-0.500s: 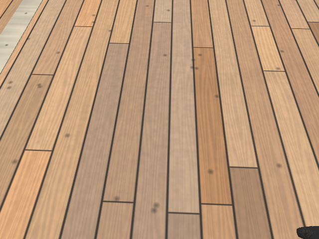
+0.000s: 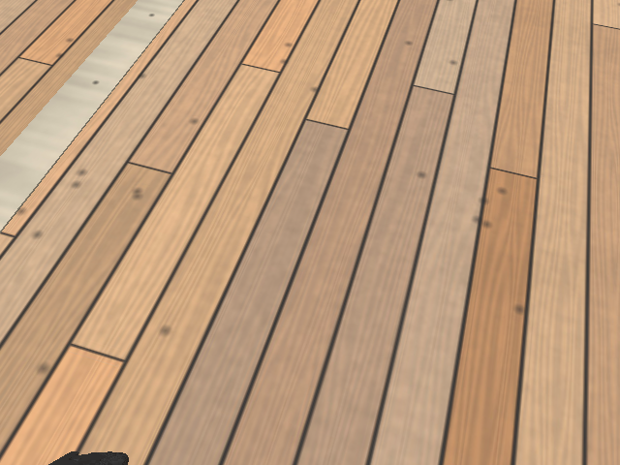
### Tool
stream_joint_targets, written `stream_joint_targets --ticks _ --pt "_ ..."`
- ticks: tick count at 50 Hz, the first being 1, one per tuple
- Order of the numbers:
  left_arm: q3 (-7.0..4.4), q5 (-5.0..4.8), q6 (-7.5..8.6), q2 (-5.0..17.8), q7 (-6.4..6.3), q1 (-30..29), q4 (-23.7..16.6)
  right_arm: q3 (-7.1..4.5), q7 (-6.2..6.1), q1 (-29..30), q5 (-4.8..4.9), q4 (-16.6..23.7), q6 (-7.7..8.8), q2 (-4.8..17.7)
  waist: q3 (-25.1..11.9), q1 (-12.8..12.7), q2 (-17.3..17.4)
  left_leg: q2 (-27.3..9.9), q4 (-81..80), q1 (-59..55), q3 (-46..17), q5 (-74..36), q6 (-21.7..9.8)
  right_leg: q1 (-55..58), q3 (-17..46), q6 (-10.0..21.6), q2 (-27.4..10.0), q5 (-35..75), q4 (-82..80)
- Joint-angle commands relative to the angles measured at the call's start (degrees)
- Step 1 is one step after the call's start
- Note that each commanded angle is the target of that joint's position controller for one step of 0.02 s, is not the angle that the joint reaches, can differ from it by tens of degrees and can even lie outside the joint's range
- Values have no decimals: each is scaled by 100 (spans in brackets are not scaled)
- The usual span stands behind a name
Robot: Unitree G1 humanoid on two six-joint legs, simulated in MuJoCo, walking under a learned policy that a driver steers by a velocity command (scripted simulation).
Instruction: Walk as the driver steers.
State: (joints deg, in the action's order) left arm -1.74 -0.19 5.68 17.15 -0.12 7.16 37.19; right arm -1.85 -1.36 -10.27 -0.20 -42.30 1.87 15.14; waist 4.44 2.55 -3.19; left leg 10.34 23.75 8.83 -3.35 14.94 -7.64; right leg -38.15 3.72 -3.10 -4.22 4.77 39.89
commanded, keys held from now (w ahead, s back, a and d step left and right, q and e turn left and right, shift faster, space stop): e+shift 0.78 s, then shift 0.02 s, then q+shift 0.20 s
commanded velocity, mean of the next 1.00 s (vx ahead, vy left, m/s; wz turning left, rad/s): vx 0.04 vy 0.00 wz -0.66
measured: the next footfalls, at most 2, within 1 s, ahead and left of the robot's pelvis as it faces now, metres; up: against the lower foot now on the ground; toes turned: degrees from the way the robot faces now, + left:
right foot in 0.10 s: +0.24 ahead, -0.13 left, +0.00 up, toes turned -4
left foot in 0.58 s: +0.33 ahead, +0.05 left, +0.00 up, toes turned -40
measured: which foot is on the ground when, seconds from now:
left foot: down 0.00-0.10, up 0.12-0.56, down 0.58-1.00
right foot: up 0.00-0.08, down 0.10-0.58, up 0.60-0.98, down 1.00-1.00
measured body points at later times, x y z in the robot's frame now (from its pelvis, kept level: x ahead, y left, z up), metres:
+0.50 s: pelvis +0.16 -0.03 +0.00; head +0.21 -0.05 +0.45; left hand +0.42 +0.19 -0.08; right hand +0.22 -0.34 -0.10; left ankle +0.29 +0.10 -0.71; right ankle +0.20 -0.12 -0.74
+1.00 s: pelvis +0.21 -0.02 +0.00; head +0.24 -0.04 +0.45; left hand +0.52 +0.03 -0.09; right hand +0.09 -0.29 -0.11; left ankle +0.30 +0.08 -0.74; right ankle +0.11 -0.12 -0.74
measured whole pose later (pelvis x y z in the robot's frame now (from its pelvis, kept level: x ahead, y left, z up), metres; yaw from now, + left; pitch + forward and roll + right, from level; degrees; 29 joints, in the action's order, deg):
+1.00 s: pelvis +0.21 -0.02 +0.00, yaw -43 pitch +1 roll +1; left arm -2.2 0.2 -2.8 15.8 -1.4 7.9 33.1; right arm -2.3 0.3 -11.7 1.3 -43.5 -0.5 15.2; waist 3.0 3.2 -1.4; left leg -1.6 27.7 14.7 2.9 14.3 0.2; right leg -15.0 2.9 -3.2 -1.7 -14.0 29.5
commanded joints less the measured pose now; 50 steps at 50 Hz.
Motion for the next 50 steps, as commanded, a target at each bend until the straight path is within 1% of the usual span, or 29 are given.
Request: stream_joint_targets --ticks 1,3,4,5,6,7,8,9,10,11,13,14,18,24,27,28,29,30,31,32,34,37,39,41,44,47,48,49,50 --pt "-167 -73 66 600 159 -88 -432 -213 -67 -168 -66 90 10 807 -621 122 790 -1632 -48 -78 -173 -3706 -127 873 -284 250 235 48 -403" --pt "-265 -28 66 769 277 142 -472 -252 -110 -33 -38 128 -89 873 -643 -40 826 -1835 523 -491 -216 -4323 -129 680 -422 443 324 -783 -458" --pt "-314 2 62 810 311 543 -398 -261 -144 99 -4 198 -142 862 -762 -247 796 -1806 1043 -500 -136 -4752 -76 999 -559 552 470 -974 -619" --pt "-395 17 73 905 305 1226 -245 -255 -182 249 6 295 -177 819 -1005 -600 621 -1577 1954 -235 61 -4780 116 1808 -489 754 574 -362 -1066" --pt "-492 43 76 1249 253 1697 -253 -243 -198 171 -119 475 -166 796 -1430 -734 -251 -910 3691 712 328 -2646 467 3013 849 1233 -185 1906 -1226" --pt "-484 245 14 1531 203 1440 -417 -126 -90 -527 -212 550 -163 388 -1987 -192 -1519 243 5460 2746 90 2117 972 4635 3600 2468 -1472 2808 -1568" --pt "-455 181 -87 1164 136 1188 -632 -162 26 -571 -117 454 -150 801 -2502 -361 -834 -161 5903 2950 -748 1901 900 4760 4016 2410 -1474 1073 -1869" --pt "-408 77 -195 934 53 854 -752 -194 59 -71 -17 527 -195 901 -1901 -424 -223 -356 5919 3115 -744 1470 896 4155 3444 2111 -1208 -65 -1907" --pt "-368 -21 -314 817 -8 699 -812 -169 45 228 -58 577 -242 775 -1421 -384 399 -502 5602 3164 -652 1142 910 3459 3018 1844 -892 -846 -2090" --pt "-354 -75 -399 815 -57 564 -871 -163 19 387 -94 659 -278 714 -1109 -292 518 -611 5140 3101 -634 925 929 2927 2822 1708 -690 -1310 -2212" --pt "-370 -47 -521 798 -101 355 -933 -163 22 345 -43 634 -291 572 -853 -107 184 -634 3909 2591 -503 701 978 2321 2360 1418 -135 -1652 -2346" --pt "-403 -30 -569 825 -126 375 -932 -158 4 334 -17 574 -263 501 -890 -143 11 -554 3412 2440 -411 673 1042 2322 2249 1378 -8 -1394 -2319" --pt "-543 -79 -710 1052 -256 559 -856 -191 -71 432 18 461 -191 533 -1248 -276 -358 -475 2430 2140 -578 357 1224 2616 2420 1318 29 -1055 -2115" --pt "-614 -85 -882 1046 -277 441 -906 -283 -17 743 83 450 -6 646 -1083 -462 -717 -433 1367 1640 -726 148 1177 2646 2962 1190 191 -1569 -2014" --pt "-633 -122 -909 1042 -249 262 -981 -384 54 471 112 350 108 806 -1056 -314 -791 -529 250 901 -702 -186 1026 2610 3273 1057 319 -1466 -1782" --pt "-604 -161 -911 971 -234 191 -1007 -435 53 279 107 276 124 881 -1071 -199 -640 -762 -400 342 -672 -731 928 2356 3163 905 526 -1839 -1520" --pt "-514 -150 -924 671 -206 567 -940 -486 29 306 50 314 88 1103 -1336 -402 111 -1697 -596 -464 -1309 -866 553 1836 2622 671 939 -3397 -679" --pt "-490 -194 -896 602 -178 627 -1074 -523 -2 456 -131 378 -11 1449 -1122 -578 1688 -2720 -745 -621 -2543 -1436 -253 707 1248 374 1682 -4131 555" --pt "-631 -115 -809 1131 -123 667 -1034 -497 -7 533 -265 479 -4 1175 -997 -520 1710 -3149 -794 -240 -2889 -1452 -623 415 1068 106 1229 -3879 1770" --pt "-701 -132 -809 1350 -91 731 -883 -416 -55 804 -197 607 -22 890 -847 -559 1344 -2902 -699 -107 -2268 -1254 -516 373 889 -1 997 -3469 2251" --pt "-662 -110 -904 1147 -116 894 -675 -341 -169 982 -44 705 -106 706 -625 -511 956 -2349 -581 -57 -1369 -895 -195 151 629 -142 826 -2825 3004" --pt "-524 -183 -910 867 -79 626 -840 -299 -249 725 -112 692 -201 749 -434 -277 1011 -2223 -694 -150 -614 -1492 -340 -200 20 -314 472 -2494 3220" --pt "-471 -189 -882 785 -78 310 -986 -330 -251 438 -142 640 -242 847 -510 -46 1088 -2368 -707 -601 -450 -1737 -477 -404 -126 -443 199 -2411 2850" --pt "-384 -102 -843 620 -79 110 -1082 -367 -193 151 -124 536 -259 971 -680 102 1021 -2473 -626 -762 -477 -2216 -649 -134 -88 -480 129 -2638 2356" --pt "-239 18 -790 344 -102 236 -986 -386 -19 305 -38 483 -252 1107 -950 -49 1054 -2447 -433 -453 -285 -2954 -721 974 -168 -323 280 -3050 1280" --pt "-201 67 -800 230 -143 481 -678 -237 160 342 102 328 -170 799 -951 -201 1188 -2284 -260 -90 -374 -2732 -602 2089 -288 -171 397 -2599 -406" --pt "-218 73 -804 234 -144 611 -573 -226 198 348 179 273 -152 828 -835 -328 1210 -2184 -110 88 -396 -2670 -489 2536 -398 -78 533 -2002 -1305" --pt "-273 52 -798 414 -153 683 -523 -252 213 228 270 214 -131 951 -738 -391 1223 -2116 16 369 -484 -2594 -291 3081 -444 87 617 -1263 -2126" --pt "-359 38 -800 765 -208 766 -549 -245 236 6 234 191 -68 969 -931 -339 1053 -1991 142 804 -579 -2009 72 3842 -38 253 197 -664 -2029"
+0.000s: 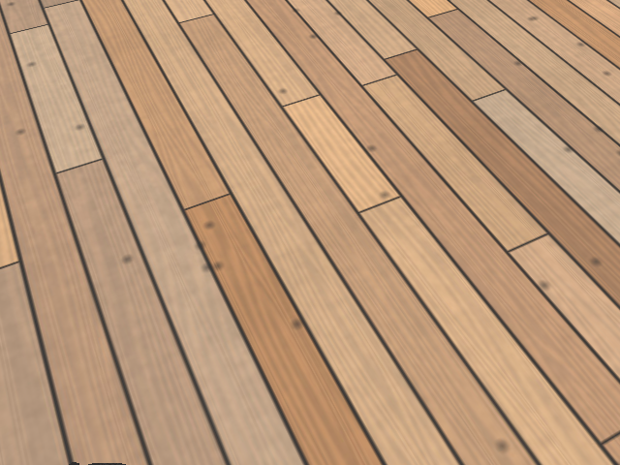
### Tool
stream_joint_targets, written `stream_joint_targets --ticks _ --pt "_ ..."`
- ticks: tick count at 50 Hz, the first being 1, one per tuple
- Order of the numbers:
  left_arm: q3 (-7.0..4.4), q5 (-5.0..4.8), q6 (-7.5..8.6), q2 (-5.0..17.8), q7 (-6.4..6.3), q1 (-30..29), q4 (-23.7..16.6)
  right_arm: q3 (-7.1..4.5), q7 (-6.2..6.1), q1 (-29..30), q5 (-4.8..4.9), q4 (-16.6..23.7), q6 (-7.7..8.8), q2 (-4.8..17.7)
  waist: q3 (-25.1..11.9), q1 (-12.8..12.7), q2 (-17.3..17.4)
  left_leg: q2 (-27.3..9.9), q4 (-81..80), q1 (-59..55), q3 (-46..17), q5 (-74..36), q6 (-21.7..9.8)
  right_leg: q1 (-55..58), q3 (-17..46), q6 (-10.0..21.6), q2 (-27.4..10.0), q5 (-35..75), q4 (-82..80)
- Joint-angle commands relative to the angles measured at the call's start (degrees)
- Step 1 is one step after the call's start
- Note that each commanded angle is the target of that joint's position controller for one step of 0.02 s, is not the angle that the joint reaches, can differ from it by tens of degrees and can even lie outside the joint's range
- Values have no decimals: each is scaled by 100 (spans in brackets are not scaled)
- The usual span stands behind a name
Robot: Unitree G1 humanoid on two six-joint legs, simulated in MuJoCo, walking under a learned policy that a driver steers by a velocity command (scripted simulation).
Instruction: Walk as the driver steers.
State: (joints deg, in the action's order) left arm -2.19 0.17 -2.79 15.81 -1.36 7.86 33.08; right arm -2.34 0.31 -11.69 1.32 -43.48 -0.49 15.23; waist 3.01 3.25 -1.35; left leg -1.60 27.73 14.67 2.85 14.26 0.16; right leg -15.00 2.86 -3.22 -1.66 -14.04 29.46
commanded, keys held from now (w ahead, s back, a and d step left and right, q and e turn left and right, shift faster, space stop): q+shift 0.74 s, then e+shift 0.26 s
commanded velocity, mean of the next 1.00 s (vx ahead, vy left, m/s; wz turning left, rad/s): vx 0.00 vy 0.00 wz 0.59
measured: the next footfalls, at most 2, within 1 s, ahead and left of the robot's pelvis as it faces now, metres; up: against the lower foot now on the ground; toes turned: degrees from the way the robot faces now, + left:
left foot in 0.36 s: +0.01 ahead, +0.13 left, +0.00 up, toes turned +23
right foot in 0.86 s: +0.17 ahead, -0.02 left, +0.00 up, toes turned +46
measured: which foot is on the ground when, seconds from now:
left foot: down 0.00-0.02, up 0.04-0.34, down 0.36-1.00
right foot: down 0.00-0.36, up 0.38-0.84, down 0.86-1.00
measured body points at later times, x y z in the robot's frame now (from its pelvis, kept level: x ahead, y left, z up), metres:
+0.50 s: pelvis +0.00 +0.03 +0.00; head +0.03 +0.08 +0.44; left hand +0.07 +0.36 -0.11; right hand +0.23 -0.20 -0.07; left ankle -0.01 +0.11 -0.74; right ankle +0.01 -0.13 -0.65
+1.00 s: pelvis +0.06 +0.02 +0.00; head +0.08 +0.02 +0.45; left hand +0.00 +0.31 -0.10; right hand +0.36 -0.05 -0.09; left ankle -0.02 +0.12 -0.74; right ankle +0.14 -0.05 -0.74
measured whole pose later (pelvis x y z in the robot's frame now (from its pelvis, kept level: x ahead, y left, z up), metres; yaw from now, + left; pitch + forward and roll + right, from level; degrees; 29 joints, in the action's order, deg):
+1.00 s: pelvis +0.06 +0.02 +0.00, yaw +38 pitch +0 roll +0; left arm -2.3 0.0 1.1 14.9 0.8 10.6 41.9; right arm -1.6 -1.4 -7.1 -1.6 -34.3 -1.7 14.6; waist 1.9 -1.2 1.7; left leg 4.5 30.0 13.8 -10.3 17.1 0.4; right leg -15.4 6.9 1.1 4.3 -12.7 28.3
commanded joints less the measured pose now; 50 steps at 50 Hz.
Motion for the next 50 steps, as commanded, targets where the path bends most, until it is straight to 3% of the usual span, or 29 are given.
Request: stream_joint_targets --ticks 1,2,3,4,6,7,10,12,16,17,18,19,20,21,22,23,24,26,31,37,40,42,43,44,45,46,47,49,50 --pt "-403 86 -3 1330 -168 939 -214 -94 124 95 -120 438 243 649 -1276 -371 -186 -387 602 991 -907 -291 -300 2496 895 668 -1174 3345 -371" --pt "-509 126 -67 1536 -155 694 -99 -98 107 71 16 511 276 564 -1182 -361 -1431 99 1145 1568 -102 1383 52 1839 1202 1488 -1954 3073 -546" --pt "-449 193 1 1205 -123 544 -252 -224 46 319 69 483 219 981 -964 -666 -1209 23 2368 1659 -209 2049 235 1443 1304 1816 -1988 2794 -809" --pt "-380 219 62 966 -131 395 -225 -345 -1 264 124 458 125 1097 -765 -594 -1136 23 3358 1983 -297 2145 311 1257 1122 1830 -1946 2789 -916" --pt "-324 87 182 748 -131 -228 -253 -389 -132 -194 67 313 -157 910 -480 -262 -1004 -150 3883 2025 -441 1655 472 820 419 1539 -1649 2472 -1003" --pt "-311 73 223 683 -140 -337 -227 -376 -164 -201 35 348 -237 808 -380 -216 -940 -191 3862 2005 -388 1379 532 686 182 1468 -1566 2414 -1041" --pt "-349 77 237 653 -161 -415 -124 -308 -90 5 16 651 -293 573 -434 -271 -774 -353 3069 1818 -203 789 578 745 -293 1404 -1521 2084 -1004" --pt "-427 42 232 810 -146 -363 -53 -259 36 157 4 878 -280 486 -578 -379 -751 -399 2337 1463 -66 706 460 840 -446 1402 -1650 2242 -883" --pt "-538 -144 267 1027 -22 -378 80 -385 163 -182 25 1051 -355 700 -709 -223 -690 -180 1242 706 335 395 83 832 -662 1160 -1900 2243 -359" --pt "-532 -193 274 944 4 -369 140 -444 132 -396 26 1012 -370 748 -709 -101 -542 -23 732 245 394 -33 -77 585 -887 911 -1772 1873 51" --pt "-502 -167 284 746 56 -37 293 -578 38 -740 -15 934 -354 1023 -743 -18 126 64 111 -476 10 -949 -352 97 -1228 542 -1354 1110 978" --pt "-384 107 287 397 68 -162 12 -834 -104 -1012 -20 1036 -294 1994 -667 -49 2226 -1356 -337 -1593 -2359 -3752 -1208 -1839 -1595 -136 -429 -1716 3058" --pt "-345 144 310 422 16 -824 -271 -763 -25 -1008 -260 1205 -103 2024 -1224 174 2046 -2008 -710 -1614 -3877 -3493 -2281 -2649 -275 -218 293 -2836 4233" --pt "-393 43 322 647 -18 -1014 -248 -693 29 -889 -282 1214 43 1794 -1211 246 1217 -1914 -865 -1637 -3481 -2753 -2188 -2818 162 -73 169 -2522 4543" --pt "-397 -9 353 628 -52 -1034 -217 -651 -15 -692 -172 1181 114 1632 -983 86 917 -1632 -849 -1485 -3151 -2179 -1888 -2845 303 79 92 -2012 4411" --pt "-428 17 360 695 -95 -898 -107 -588 -77 -365 -25 1218 90 1430 -816 -102 559 -1404 -823 -1315 -2832 -1847 -1591 -2837 362 118 -20 -1515 4107" --pt "-470 49 360 786 -117 -810 -71 -525 -147 -36 42 1301 34 1299 -755 -268 617 -1210 -825 -1021 -2605 -1762 -1411 -2595 387 117 -36 -1129 3807" --pt "-455 48 367 687 -57 -615 66 -487 -243 166 -31 1425 -46 1235 -867 -376 711 -926 -818 -786 -2382 -1953 -1312 -2208 306 23 178 -626 3602" --pt "-375 3 373 508 -15 -632 194 -551 -329 101 -14 1474 -134 1379 -852 -311 751 -657 -732 -689 -2664 -1312 -1247 -1965 410 -194 503 -297 2249" --pt "-403 -38 480 636 55 -713 240 -585 -277 259 -25 1588 -220 1432 -793 -209 1080 -476 -519 -420 -3398 -983 -1151 -1399 593 -134 666 -349 1203" --pt "-388 -21 534 734 134 -339 411 -438 -227 404 -91 1606 -233 1182 -1171 -155 1208 -591 -56 -639 -3188 -2084 -1113 -796 345 -20 392 -271 832" --pt "-314 19 585 554 219 -162 455 -266 -195 486 -82 1532 -224 867 -1149 -311 1052 -454 91 -332 -3005 -1971 -949 116 182 161 242 623 -176" --pt "-232 117 595 424 249 -261 419 -137 -177 227 -156 1388 -185 521 -1089 -260 740 -206 91 -191 -2792 -1184 -665 581 546 297 -25 1378 -825" --pt "-201 211 591 618 240 -483 316 -70 -161 -283 -323 1238 -141 324 -999 140 -301 359 736 -138 -2124 417 -321 645 1545 582 -761 2172 -1093" --pt "-121 252 577 595 223 -849 317 -147 -153 -505 -360 1247 -107 556 -559 548 -922 542 569 -159 -1645 1137 15 -60 2105 1334 -1129 1875 -1138" --pt "-112 150 558 489 228 -909 274 -189 -181 -196 -386 1215 -62 767 -355 331 -858 379 219 -384 -1488 652 139 -399 2234 1392 -938 882 -1278" --pt "-156 62 524 636 223 -688 309 -240 -193 187 -349 1216 -33 902 -298 56 -707 421 110 -476 -1397 376 113 -419 2064 1171 -679 339 -1296" --pt "-332 -106 472 1259 178 -386 318 -284 -228 508 -301 1307 -32 876 -222 -135 -744 531 242 -322 -1124 329 71 -305 2284 1065 -552 40 -1242" --pt "-378 -129 443 1365 136 -283 306 -279 -230 483 -259 1295 -11 806 -224 -158 -799 572 297 -165 -991 447 82 -177 2428 1109 -566 127 -1175"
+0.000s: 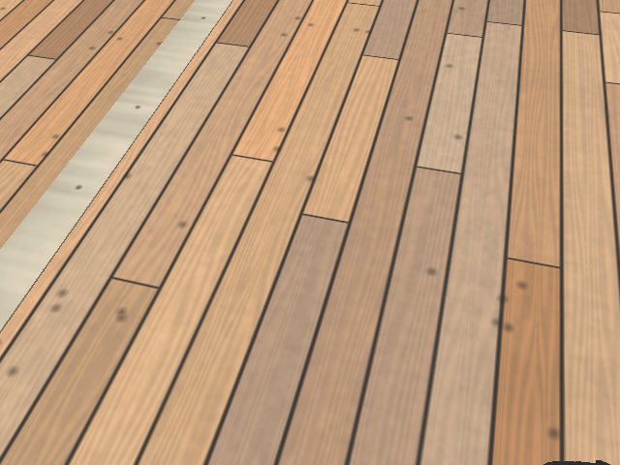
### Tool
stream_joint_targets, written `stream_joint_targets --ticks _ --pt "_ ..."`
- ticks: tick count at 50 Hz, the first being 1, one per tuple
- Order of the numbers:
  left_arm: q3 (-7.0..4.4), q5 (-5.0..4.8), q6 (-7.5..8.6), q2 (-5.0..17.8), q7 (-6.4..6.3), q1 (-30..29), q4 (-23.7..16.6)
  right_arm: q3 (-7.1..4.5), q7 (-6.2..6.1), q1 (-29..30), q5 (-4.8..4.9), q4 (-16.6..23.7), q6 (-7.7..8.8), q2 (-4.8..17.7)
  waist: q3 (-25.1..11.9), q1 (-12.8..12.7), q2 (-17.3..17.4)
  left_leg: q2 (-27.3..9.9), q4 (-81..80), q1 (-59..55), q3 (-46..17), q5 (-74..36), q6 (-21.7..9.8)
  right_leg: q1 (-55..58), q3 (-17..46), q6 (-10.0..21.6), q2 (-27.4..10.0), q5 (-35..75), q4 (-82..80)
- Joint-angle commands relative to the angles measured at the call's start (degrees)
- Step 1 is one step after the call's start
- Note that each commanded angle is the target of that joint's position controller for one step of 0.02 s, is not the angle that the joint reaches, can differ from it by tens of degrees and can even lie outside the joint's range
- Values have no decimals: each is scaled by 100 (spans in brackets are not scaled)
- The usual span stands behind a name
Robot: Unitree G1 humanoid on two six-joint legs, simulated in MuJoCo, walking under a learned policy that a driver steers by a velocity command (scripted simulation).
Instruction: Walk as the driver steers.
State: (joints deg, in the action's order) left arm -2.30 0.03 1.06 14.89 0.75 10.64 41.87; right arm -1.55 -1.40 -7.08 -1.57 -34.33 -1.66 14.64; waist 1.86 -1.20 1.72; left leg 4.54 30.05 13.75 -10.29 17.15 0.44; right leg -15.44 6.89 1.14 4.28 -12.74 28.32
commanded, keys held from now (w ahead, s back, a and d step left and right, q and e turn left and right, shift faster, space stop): e+shift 0.24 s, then w+e+shift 0.38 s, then w+q+shift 0.38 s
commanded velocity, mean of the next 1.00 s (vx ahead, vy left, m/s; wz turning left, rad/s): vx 0.53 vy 0.00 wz -0.45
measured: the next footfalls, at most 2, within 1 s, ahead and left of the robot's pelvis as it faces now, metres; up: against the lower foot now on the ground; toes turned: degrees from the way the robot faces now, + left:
right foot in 0.66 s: +0.19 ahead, -0.30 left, +0.00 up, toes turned -40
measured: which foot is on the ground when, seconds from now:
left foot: down 0.00-0.68, up 0.70-1.00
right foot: down 0.00-0.16, up 0.18-0.64, down 0.66-1.00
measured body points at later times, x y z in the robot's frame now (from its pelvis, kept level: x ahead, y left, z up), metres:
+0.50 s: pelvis +0.06 -0.03 +0.00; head +0.08 -0.04 +0.45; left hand +0.36 +0.11 -0.07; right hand -0.03 -0.32 -0.10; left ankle -0.02 +0.12 -0.74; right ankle +0.05 -0.21 -0.67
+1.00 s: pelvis +0.30 -0.32 -0.01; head +0.31 -0.34 +0.44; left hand +0.43 -0.09 -0.13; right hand +0.26 -0.60 -0.14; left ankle +0.51 -0.29 -0.65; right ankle +0.16 -0.27 -0.74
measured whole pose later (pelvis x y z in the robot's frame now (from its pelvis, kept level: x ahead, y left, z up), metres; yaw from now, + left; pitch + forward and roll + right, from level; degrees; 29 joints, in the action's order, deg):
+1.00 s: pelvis +0.30 -0.32 -0.01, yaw -29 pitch +0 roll -1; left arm -2.2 1.4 5.7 14.8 1.2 25.3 48.9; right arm -2.1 3.4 -14.1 0.2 -47.0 0.4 15.8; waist 1.5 -1.3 2.3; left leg -3.8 59.8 46.2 0.6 -1.5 -4.3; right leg 8.2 -11.6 5.5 6.4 -20.4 11.3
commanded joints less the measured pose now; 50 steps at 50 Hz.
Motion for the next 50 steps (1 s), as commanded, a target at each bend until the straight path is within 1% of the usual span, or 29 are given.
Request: stream_joint_targets --ticks 1,5,7,8,9,10,11,12,13,14,16,19,23,24,27,29,31,32,33,34,35,36,37,38,40,41,44,47,50 --pt "-387 -134 23 1431 -115 -485 -602 -362 -62 -40 72 347 142 805 -185 260 -1169 6 117 70 415 267 72 58 2136 741 -1155 190 -957" --pt "-457 -201 -126 1269 -207 -358 -751 -400 -17 -252 174 194 300 621 -695 208 -1184 52 64 324 408 439 95 807 2583 963 -1197 1881 -450" --pt "-474 -253 -227 1193 -227 -576 -887 -447 23 -556 202 41 347 642 -971 341 -1001 -161 -545 -366 388 -282 27 531 2395 773 -976 2142 -84" --pt "-439 -280 -262 1043 -233 -677 -1007 -512 28 -595 151 -1 335 857 -973 303 -558 -620 -746 -917 43 -1066 -205 -131 1956 509 -646 1608 346" --pt "-406 -295 -261 938 -211 -488 -1079 -598 29 -435 58 -23 294 1174 -732 58 689 -1384 -878 -1277 -719 -2712 -720 -1097 1015 126 15 114 1028" --pt "-450 -220 -242 1038 -172 -146 -959 -583 7 -195 -34 85 286 1058 -657 12 1266 -2368 -905 -1614 -1345 -4185 -1368 -1849 386 -206 261 -2021 2076" --pt "-555 -160 -230 1308 -127 -17 -865 -524 -38 -175 -14 168 277 889 -670 29 738 -2736 -828 -1562 -1275 -4595 -1615 -2079 283 -393 -100 -2277 3196" --pt "-592 -192 -276 1318 -103 -20 -813 -484 -94 -44 32 213 258 796 -618 -44 296 -2564 -755 -1443 -862 -4417 -1516 -2109 174 -505 -270 -2044 3675" --pt "-531 -206 -333 1156 -76 -115 -837 -488 -127 -116 123 152 263 823 -526 28 115 -2325 -951 -1559 -506 -3223 -1321 -2447 27 -573 -485 -1461 3756" --pt "-440 -224 -350 971 -31 -390 -924 -492 -149 -382 186 69 293 870 -401 262 180 -2175 -1263 -1767 -370 -1703 -1206 -2853 -78 -582 -700 -951 3711" --pt "-343 -272 -301 889 80 -772 -1140 -511 -160 -800 171 -30 345 1035 -104 615 465 -2061 -1855 -1871 -353 445 -1124 -3308 -379 -581 -838 -604 3645" --pt "-294 -253 -150 882 146 -1138 -1397 -530 -103 -1195 119 -141 477 1178 110 846 316 -2218 -2172 -2246 -172 868 -1067 -3762 -439 -505 -997 -424 3353" --pt "-194 -265 -21 726 207 -1209 -1491 -537 3 -1312 115 -304 581 1259 393 828 341 -2241 -2304 -2231 637 342 -942 -3852 -526 -403 -1175 -10 3028" --pt "-212 456 -293 802 425 -1583 -1504 -434 114 -1709 -176 -548 609 1077 470 907 215 -2171 -2366 -1999 1123 308 -782 -3580 -938 -267 -969 -60 2952" --pt "-148 243 -364 670 640 -1863 -1640 -415 120 -1786 -141 -725 691 1088 756 853 631 -2185 -2448 -1728 1682 8 -602 -3229 -1125 58 -1063 20 2490" --pt "-102 225 -341 631 647 -1974 -1651 -417 83 -1861 -133 -860 646 1173 776 748 571 -2238 -2262 -1941 2041 -800 -548 -3035 -1319 307 -948 -366 2142" --pt "-96 230 -326 635 535 -1530 -1484 -412 61 -1806 -86 -948 591 1294 370 358 541 -2135 -1351 -1808 2595 -3867 -422 -1776 -1815 648 -393 -880 1740" --pt "-146 240 -278 698 452 -850 -1278 -406 58 -1946 -50 -1044 561 1405 -95 -8 545 -2220 -343 -1490 2643 -5624 -484 -601 -1895 807 56 -1151 1681" --pt "-258 263 -215 837 369 475 -874 -388 64 -1798 39 -1017 554 1537 -721 -725 467 -2228 1070 -577 2712 -6102 -475 1326 -1621 987 273 -707 1219" --pt "-448 287 -186 1260 242 1574 -432 -298 117 -1686 -12 -886 590 1292 -1332 -1193 -210 -1906 2901 1031 2577 -3500 -372 3245 -453 988 -278 -1126 799" --pt "-583 189 -186 2133 121 1454 -502 -121 231 -1635 96 -360 638 528 -2067 -676 -2158 -970 5010 2808 1973 1341 -150 4165 2800 1115 -2100 -3512 -736" --pt "-591 220 -180 2068 91 1385 -747 -195 224 -1077 76 -241 665 1074 -2295 -981 -997 -855 5617 3071 775 750 -246 3725 3706 1016 -2448 -3787 -1511" --pt "-496 323 -140 1722 39 1240 -488 -223 212 -774 194 -295 659 1074 -1267 -840 -495 -894 5697 3382 660 91 -314 2984 2765 945 -2457 -2820 -1445" --pt "-391 355 -26 1380 -12 1082 -339 -153 201 -1085 204 -457 656 869 -459 -439 -251 -1082 5237 3045 601 -231 -335 1884 1897 846 -2309 -1599 -1367" --pt "-237 250 188 950 -25 479 -278 -135 294 -1758 84 -901 457 686 -105 218 -404 -1314 4585 2178 460 -605 -252 698 757 493 -1820 -1046 -1642" --pt "-179 198 290 769 -12 452 -208 -145 332 -1890 85 -1045 336 639 -5 316 -514 -1336 4450 1972 428 -706 -214 421 470 331 -1718 -769 -1804" --pt "-153 143 495 628 54 691 67 -172 434 -1509 168 -1181 184 469 488 287 -476 -1163 4164 2559 475 -1270 -271 489 -612 -137 -1371 471 -2142" --pt "-85 138 584 423 94 965 261 -124 471 -709 228 -1026 240 356 745 119 -618 -874 3326 2832 960 -1976 -438 680 -1544 -335 -1020 2003 -2344" --pt "1 118 584 362 -26 1334 489 -44 538 -79 153 -800 319 301 749 47 -469 -703 2603 3138 1588 -2159 -608 1449 -1957 -329 -1122 3959 -2306"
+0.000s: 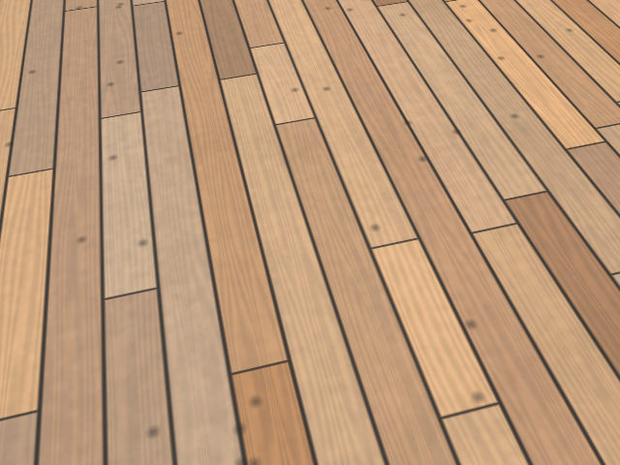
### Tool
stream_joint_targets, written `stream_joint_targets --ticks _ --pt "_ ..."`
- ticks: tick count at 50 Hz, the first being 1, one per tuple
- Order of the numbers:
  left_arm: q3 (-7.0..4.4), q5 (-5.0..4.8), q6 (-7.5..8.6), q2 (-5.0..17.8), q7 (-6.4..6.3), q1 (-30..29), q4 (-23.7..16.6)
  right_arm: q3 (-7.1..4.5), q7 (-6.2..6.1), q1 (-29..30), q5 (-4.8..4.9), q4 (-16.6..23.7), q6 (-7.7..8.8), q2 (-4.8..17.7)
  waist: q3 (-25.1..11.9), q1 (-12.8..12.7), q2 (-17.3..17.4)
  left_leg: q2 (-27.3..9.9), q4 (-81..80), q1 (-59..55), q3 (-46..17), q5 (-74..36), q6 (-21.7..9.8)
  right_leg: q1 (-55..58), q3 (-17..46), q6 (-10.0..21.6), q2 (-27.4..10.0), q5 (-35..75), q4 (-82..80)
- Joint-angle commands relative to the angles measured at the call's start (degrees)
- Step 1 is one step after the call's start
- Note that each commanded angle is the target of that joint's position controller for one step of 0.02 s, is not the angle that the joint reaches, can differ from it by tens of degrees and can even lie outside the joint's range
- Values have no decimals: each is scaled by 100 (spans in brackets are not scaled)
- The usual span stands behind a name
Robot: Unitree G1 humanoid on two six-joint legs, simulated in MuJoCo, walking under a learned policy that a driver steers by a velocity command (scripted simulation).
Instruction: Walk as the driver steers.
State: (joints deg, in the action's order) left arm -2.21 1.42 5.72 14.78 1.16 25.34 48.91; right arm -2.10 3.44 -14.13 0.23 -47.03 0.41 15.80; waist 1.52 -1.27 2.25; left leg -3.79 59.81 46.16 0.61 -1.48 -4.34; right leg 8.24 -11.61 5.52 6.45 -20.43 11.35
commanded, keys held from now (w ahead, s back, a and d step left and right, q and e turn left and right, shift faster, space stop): w+q+shift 0.92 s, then e+shift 0.08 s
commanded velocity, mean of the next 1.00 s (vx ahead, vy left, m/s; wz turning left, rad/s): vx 0.97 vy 0.00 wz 0.87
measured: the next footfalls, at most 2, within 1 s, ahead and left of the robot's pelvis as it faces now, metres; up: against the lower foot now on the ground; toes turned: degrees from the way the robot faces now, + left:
left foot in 0.16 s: +0.31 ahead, +0.02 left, +0.00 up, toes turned +11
right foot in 0.54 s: +0.75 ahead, -0.08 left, +0.00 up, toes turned +32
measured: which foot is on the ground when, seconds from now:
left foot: up 0.00-0.14, down 0.16-0.54, up 0.56-0.98, down 1.00-1.00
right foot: down 0.00-0.16, up 0.18-0.52, down 0.54-0.98, up 1.00-1.00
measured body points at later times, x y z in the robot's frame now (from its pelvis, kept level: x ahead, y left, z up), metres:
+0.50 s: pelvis +0.45 -0.01 +0.00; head +0.48 +0.00 +0.45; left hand +0.64 +0.28 -0.04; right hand +0.54 -0.29 -0.12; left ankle +0.27 +0.01 -0.73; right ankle +0.70 -0.11 -0.70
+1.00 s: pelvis +0.84 +0.19 -0.03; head +0.86 +0.21 +0.42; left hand +0.57 +0.27 -0.16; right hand +1.17 +0.28 -0.08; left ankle +0.90 +0.31 -0.74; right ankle +0.74 -0.10 -0.68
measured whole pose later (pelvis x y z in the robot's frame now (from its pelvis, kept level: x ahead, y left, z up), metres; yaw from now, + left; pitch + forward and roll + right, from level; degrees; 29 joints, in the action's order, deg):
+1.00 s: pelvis +0.84 +0.19 -0.03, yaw +53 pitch +1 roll -2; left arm -0.9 1.7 4.1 13.8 -1.3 32.0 52.5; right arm 0.2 4.3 3.4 -2.7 -35.0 2.0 16.2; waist 2.7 -3.9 2.9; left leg 4.0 37.1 31.9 7.4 4.6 -11.1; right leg 9.4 -16.3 -3.0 -3.7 -20.4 38.6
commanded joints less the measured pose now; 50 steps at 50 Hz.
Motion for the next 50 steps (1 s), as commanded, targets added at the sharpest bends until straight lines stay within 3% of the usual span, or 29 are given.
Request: stream_joint_targets --ticks 1,4,6,7,8,9,10,11,12,13,15,17,20,24,25,26,27,28,29,30,31,32,35,39,43,45,47,49,50 --pt "12 -24 97 411 -118 -163 -181 56 75 727 -34 531 126 138 755 108 -485 218 -769 -281 742 -293 -200 -791 -272 -824 -1336 5389 -556" --pt "-34 -6 68 852 -373 -302 -158 69 81 479 -32 535 50 337 181 504 -798 745 -1566 -1626 1312 -205 -423 -330 -469 -969 -1566 8777 315" --pt "-141 57 -67 1225 -547 -655 -264 -85 29 -778 -71 218 -63 762 -459 1252 -960 1052 -1638 -2995 1276 334 -628 -262 -376 -981 -1819 10043 2011" --pt "-191 124 -154 1363 -565 -1178 -439 -247 -34 -2153 -104 -175 -90 1076 -858 1943 -880 983 -1806 -4308 827 666 -942 -947 -215 -932 -1872 9791 3694" --pt "-257 46 -242 1399 -479 -1718 -537 -425 -137 -3123 -3 -465 -43 1320 -973 2495 -156 575 -2673 -5443 85 458 -1485 -2042 -254 -804 -1192 6094 6677" --pt "42 157 -148 366 -274 -2309 -814 -410 -240 -2575 103 -639 -56 1219 -111 1881 1218 444 -2191 -5653 -530 345 -1565 -4376 168 -660 -56 -609 8796" --pt "229 103 -51 -171 -234 -1482 -1287 -319 -240 -1607 -40 -286 9 1275 -374 601 892 -105 -2190 -5837 -2504 -336 -2178 -5720 1233 -725 -205 -889 9457" --pt "283 131 129 183 -136 -1337 -1621 -372 -329 -1465 -104 -48 1 1271 -1031 615 741 -979 -3931 -6051 -4479 2533 -2636 -6165 2044 -690 -323 -749 8939" --pt "237 201 226 627 -88 -1457 -1505 -338 -383 -1216 -182 31 17 952 -277 407 -392 -1015 -4885 -5077 -4674 3820 -2290 -6115 2022 -562 -672 -268 8111" --pt "201 288 169 731 -79 -1550 -1437 -310 -391 -858 -175 47 71 901 172 94 -781 -767 -5040 -4179 -4230 3757 -1970 -5757 1916 -603 -861 -112 7551" --pt "268 379 -116 712 -87 -1602 -1465 -277 -408 -683 -131 121 298 953 721 -210 -926 -301 -5175 -2720 -3485 3139 -1803 -5091 1809 -856 -1208 -41 6364" --pt "331 301 -234 634 -41 -2153 -1661 -307 -376 -573 -112 169 452 1050 860 -116 -873 200 -5355 -1690 -2643 2190 -1660 -4179 1436 -1046 -1330 640 4949" --pt "445 21 -238 318 22 -2815 -1924 -410 -294 -724 -21 130 499 1121 565 356 -316 618 -5124 -1849 -2022 883 -1216 -3196 1188 -993 -1174 2121 3004" --pt "309 -24 -159 628 -63 -2714 -1923 -536 -249 -986 -37 130 450 1287 -44 565 103 387 -4215 -3411 -2269 -723 -802 -2702 1231 -821 -755 2174 1897" --pt "200 -22 -126 858 -119 -2252 -1784 -565 -260 -935 -72 153 447 1394 -402 337 112 382 -3563 -3699 -2282 -1513 -666 -2187 1249 -762 -584 1679 1846" --pt "64 -25 -85 1110 -186 -1315 -1559 -596 -243 -711 -102 188 454 1558 -960 -266 -10 524 -2392 -3625 -2115 -1931 -512 -1162 1189 -697 -532 1242 1822" --pt "-113 47 -46 1443 -285 16 -1261 -559 -237 -334 -109 310 518 1418 -1571 -995 -117 745 -798 -2777 -1908 -1406 -385 309 1500 -586 -1007 604 2149" --pt "-269 274 -24 1917 -376 1081 -1070 -303 -281 -123 -65 629 592 437 -2185 -1206 -1515 1197 1230 -1383 -1399 2256 -373 1554 3438 -465 -2608 -1900 1627" --pt "-341 283 -82 2218 -312 216 -1168 -133 -249 -702 156 1023 576 186 -2457 -294 -3111 1222 2226 -189 -969 2980 -309 1480 6687 -8 -3503 -2805 80" --pt "-269 258 -132 1497 -268 -635 -1366 -151 -309 -424 -16 778 417 602 -1465 -216 -1749 629 2536 233 -768 2288 -328 646 5967 108 -3228 -3500 120" --pt "-170 205 -166 1043 -238 -887 -1365 -179 -245 -96 -132 785 348 719 -889 -226 -983 387 2237 175 -564 1863 -270 -55 4715 47 -2927 -2510 278" --pt "-129 215 -174 862 -213 -860 -1224 -188 -155 118 -178 803 283 697 -565 -178 -607 194 1998 5 -523 1722 -204 -563 3811 -51 -2654 -1344 295" --pt "-12 74 -45 403 -152 -241 -573 -68 68 612 -246 1129 72 307 -96 -64 -784 -134 1856 113 -495 1533 -153 -1037 2150 -349 -2200 528 189" --pt "-47 39 157 553 -69 -417 -427 48 138 1188 -213 1586 -25 310 176 222 -717 -155 1146 86 -215 646 -129 -1451 841 -379 -2134 2183 -209" --pt "-77 58 165 751 -148 8 -130 150 273 2080 -219 1801 -15 304 754 51 -372 112 -749 -352 705 277 -380 -1169 -224 -552 -1804 3704 -511" --pt "-123 68 115 1021 -223 206 -102 159 270 2050 -201 1729 6 317 520 148 -552 552 -1303 -1187 1175 406 -588 -807 -508 -657 -1823 6470 35" --pt "-190 50 -25 1352 -338 239 -99 103 184 1179 -291 1426 53 479 -18 686 -797 957 -1691 -2422 1069 793 -747 -678 -420 -645 -2058 8194 1449" --pt "-155 -25 -98 1377 -315 -83 -201 -101 -17 -965 -380 577 171 778 -775 1544 -727 918 -2950 -5104 197 -74 -1022 -1741 -278 -435 -2003 6966 4175" --pt "-96 -6 -104 872 -235 83 -282 -243 -176 -706 -276 455 147 1140 -1023 989 591 -173 -2734 -6522 -985 -1705 -916 -3361 -278 -554 -894 -20 6412"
